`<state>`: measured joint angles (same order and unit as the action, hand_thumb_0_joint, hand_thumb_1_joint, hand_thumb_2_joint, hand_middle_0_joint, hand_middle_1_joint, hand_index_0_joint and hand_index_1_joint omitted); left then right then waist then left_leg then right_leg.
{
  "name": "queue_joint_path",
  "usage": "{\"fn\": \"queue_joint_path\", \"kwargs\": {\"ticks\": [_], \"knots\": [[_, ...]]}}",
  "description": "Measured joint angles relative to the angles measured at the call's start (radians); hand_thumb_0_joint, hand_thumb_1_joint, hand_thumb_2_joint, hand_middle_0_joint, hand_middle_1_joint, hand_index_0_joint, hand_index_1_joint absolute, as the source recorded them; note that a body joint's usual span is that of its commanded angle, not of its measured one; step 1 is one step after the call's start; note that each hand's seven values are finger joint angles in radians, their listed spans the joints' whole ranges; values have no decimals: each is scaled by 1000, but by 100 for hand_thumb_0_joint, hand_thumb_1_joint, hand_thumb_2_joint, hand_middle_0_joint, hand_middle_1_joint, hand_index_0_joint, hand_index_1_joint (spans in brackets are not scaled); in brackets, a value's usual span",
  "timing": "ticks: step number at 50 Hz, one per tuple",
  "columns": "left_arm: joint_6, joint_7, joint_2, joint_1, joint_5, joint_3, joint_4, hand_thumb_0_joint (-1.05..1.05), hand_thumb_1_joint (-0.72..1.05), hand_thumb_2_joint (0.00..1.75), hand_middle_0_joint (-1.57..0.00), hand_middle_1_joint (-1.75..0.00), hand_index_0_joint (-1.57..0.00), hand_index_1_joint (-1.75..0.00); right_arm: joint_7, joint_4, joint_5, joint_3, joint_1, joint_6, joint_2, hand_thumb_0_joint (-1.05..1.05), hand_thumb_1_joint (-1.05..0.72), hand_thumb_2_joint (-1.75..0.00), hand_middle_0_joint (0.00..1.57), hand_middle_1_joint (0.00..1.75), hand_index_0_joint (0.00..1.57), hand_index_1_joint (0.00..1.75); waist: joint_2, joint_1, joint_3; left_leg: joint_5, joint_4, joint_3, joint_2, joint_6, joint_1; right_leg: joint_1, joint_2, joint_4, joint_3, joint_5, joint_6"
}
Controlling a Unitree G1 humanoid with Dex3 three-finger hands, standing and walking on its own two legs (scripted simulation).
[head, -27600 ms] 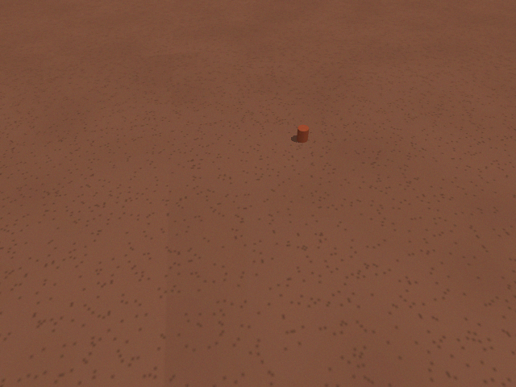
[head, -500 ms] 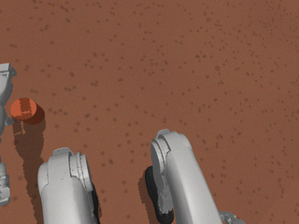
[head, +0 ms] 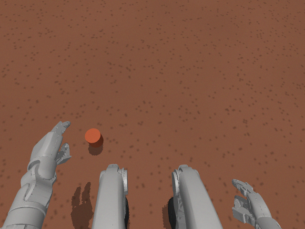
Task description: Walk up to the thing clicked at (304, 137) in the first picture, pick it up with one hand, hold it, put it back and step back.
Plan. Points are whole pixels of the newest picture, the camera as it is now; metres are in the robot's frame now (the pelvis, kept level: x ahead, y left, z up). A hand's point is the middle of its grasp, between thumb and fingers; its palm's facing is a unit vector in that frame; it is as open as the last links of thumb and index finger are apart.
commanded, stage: home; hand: left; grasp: from above
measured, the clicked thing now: (94, 138) +0.48 +0.26 -0.46
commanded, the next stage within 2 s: none
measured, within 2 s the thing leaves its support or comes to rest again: neither
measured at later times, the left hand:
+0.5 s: hand (41, 180) +0.24 +0.21 +0.10, palm faces +0.12 -0.96 -0.25, open 7.4 cm
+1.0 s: hand (19, 198) +0.22 +0.20 +0.17, palm faces +0.15 -0.97 -0.20, open 7.4 cm
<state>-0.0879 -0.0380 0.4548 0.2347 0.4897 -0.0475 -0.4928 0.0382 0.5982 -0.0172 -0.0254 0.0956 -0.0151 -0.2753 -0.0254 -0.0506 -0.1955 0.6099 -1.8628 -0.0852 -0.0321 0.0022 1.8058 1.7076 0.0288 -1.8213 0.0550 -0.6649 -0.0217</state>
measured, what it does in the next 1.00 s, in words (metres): rises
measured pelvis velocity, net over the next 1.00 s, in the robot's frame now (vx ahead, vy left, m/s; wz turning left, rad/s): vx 0.08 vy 0.00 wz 0.10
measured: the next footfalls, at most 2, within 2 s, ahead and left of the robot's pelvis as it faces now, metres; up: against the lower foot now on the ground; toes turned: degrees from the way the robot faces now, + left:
none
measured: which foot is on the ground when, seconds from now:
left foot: down 0.00-1.00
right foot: down 0.00-1.00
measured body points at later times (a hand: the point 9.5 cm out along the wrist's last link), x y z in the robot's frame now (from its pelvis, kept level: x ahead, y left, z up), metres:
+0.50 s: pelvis +0.06 +0.00 +0.18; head +0.12 +0.02 +0.62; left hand +0.24 +0.26 +0.12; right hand +0.23 -0.22 +0.09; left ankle +0.09 +0.12 -0.47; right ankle +0.08 -0.13 -0.47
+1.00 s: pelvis +0.08 +0.00 +0.22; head +0.09 +0.01 +0.67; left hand +0.21 +0.25 +0.18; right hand +0.27 -0.23 +0.16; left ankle +0.09 +0.12 -0.47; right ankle +0.08 -0.13 -0.47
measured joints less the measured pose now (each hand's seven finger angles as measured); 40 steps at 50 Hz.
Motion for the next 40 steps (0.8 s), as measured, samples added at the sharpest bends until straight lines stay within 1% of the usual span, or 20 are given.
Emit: {"fn": "queue_joint_path", "kwargs": {"ticks": [5, 11, 16, 21, 25, 29, 35, 40], "knots": [[-72, -5, -48, -131, -137, 3, 126, 1, 85, 89, -21, -31, -21, -31, -38, -27, -11, 8, -26, -27, 11, 0, -91, -89, 20, 30, 20, 30, 0, 7, 2, -18, 110, 4, 5, -2, -138, -136, -7, 108, -1, 18, 3], [-163, -17, -104, -277, -306, 11, 249, 1, 88, 90, -21, -30, -21, -31, -80, -52, -20, 37, -16, -60, 44, 0, -90, -89, 20, 30, 20, 30, -8, 3, 8, -39, 259, 8, 6, -4, -326, -323, -11, 260, -1, 43, 5], [-228, -36, -147, -380, -406, 13, 327, 1, 90, 90, -21, -30, -21, -30, -117, -60, -24, 63, 36, -85, 69, 0, -90, -89, 20, 30, 20, 30, -13, -2, 13, -60, 398, 10, 7, -6, -497, -495, -13, 404, 0, 68, 7], [-290, -49, -185, -472, -483, 1, 400, 1, 90, 90, -21, -30, -21, -30, -160, -57, -24, 83, 105, -107, 80, 1, -90, -89, 20, 30, 20, 30, -17, -9, 18, -83, 541, 11, 5, -8, -670, -670, -12, 556, 1, 98, 10], [-330, -48, -209, -554, -531, -7, 471, 1, 90, 90, -21, -30, -21, -30, -191, -62, -22, 87, 161, -125, 79, 1, -90, -89, 20, 30, 20, 30, -20, -14, 22, -104, 652, 16, 3, -7, -805, -805, -11, 674, -1, 125, 10], [-356, -40, -227, -640, -558, -5, 550, 1, 91, 90, -20, -30, -20, -30, -214, -75, -19, 80, 206, -143, 71, 1, -90, -89, 20, 30, 20, 30, -26, -15, 21, -123, 750, 22, 2, -6, -922, -923, -11, 780, -6, 151, 10], [-367, -20, -236, -737, -562, 5, 631, 1, 91, 90, -20, -30, -20, -30, -229, -93, -11, 63, 226, -169, 58, 1, -90, -89, 20, 30, 20, 30, -34, -10, 12, -137, 834, 29, 4, -3, -1033, -1034, -14, 868, -11, 169, 8], [-370, -2, -237, -761, -554, 12, 640, 1, 91, 90, -20, -30, -20, -30, -228, -96, -3, 54, 209, -186, 52, 1, -90, -89, 20, 30, 20, 30, -33, 1, 11, -140, 859, 29, 8, -3, -1078, -1079, -18, 891, -11, 171, 7]]}}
